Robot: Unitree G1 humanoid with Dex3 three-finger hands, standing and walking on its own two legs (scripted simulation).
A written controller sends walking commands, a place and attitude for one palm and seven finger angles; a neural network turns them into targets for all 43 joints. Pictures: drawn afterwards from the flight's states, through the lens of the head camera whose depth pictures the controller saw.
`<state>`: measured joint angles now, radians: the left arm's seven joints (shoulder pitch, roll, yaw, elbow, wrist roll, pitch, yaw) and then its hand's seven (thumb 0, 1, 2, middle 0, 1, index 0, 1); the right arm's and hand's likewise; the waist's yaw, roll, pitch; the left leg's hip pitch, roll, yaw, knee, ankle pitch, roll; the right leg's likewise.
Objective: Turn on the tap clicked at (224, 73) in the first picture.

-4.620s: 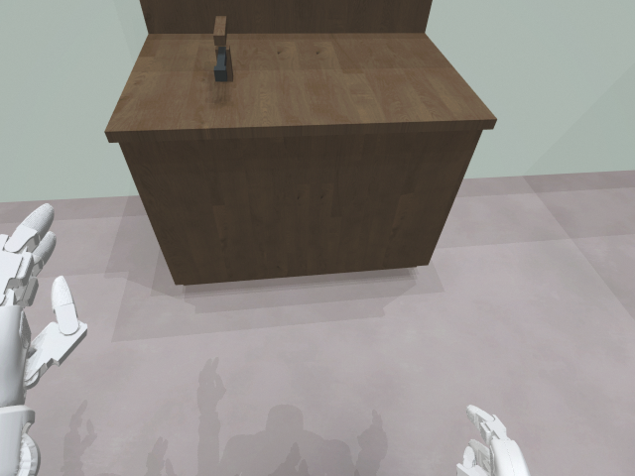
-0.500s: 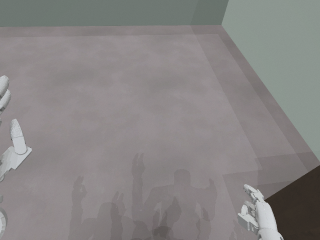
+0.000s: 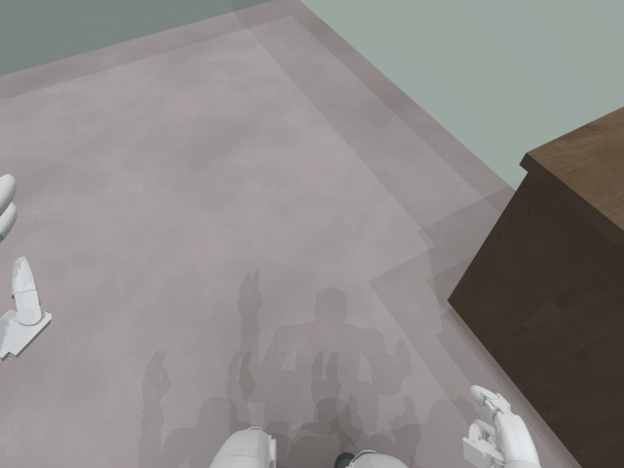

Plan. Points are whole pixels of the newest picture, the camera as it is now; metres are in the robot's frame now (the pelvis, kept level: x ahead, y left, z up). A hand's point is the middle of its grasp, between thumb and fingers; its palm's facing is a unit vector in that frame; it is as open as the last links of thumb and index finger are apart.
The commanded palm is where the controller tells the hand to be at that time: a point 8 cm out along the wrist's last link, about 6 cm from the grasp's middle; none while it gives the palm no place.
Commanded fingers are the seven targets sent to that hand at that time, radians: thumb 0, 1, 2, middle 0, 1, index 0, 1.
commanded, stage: turn to face it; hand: left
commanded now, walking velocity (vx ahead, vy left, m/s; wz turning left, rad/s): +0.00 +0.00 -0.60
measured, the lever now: out of the picture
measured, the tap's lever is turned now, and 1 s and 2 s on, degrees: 0 0 0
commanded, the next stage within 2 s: none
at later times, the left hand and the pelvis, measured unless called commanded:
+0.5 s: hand (140, 321) +0.22 +0.15 +0.18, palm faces +0.14 -0.87 -0.47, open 7.4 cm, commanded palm +0.17 +0.20 +0.18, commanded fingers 0.00 0.90 0.90 -0.20 -0.30 -0.20 -0.30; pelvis -0.07 -0.01 +0.00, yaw -18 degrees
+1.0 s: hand (230, 378) +0.18 +0.07 +0.17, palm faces -0.11 -0.90 -0.41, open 7.4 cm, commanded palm +0.16 +0.12 +0.18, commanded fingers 0.00 0.90 0.90 -0.20 -0.30 -0.20 -0.30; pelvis -0.14 -0.01 +0.00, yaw -35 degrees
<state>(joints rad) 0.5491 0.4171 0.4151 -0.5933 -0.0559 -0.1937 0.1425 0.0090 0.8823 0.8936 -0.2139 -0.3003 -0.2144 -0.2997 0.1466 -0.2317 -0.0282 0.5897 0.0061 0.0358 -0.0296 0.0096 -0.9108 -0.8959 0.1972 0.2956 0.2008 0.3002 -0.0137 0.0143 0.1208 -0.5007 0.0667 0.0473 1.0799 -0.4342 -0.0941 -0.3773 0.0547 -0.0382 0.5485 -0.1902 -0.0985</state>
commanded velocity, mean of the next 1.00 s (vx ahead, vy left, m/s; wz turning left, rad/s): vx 0.00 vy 0.00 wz -0.60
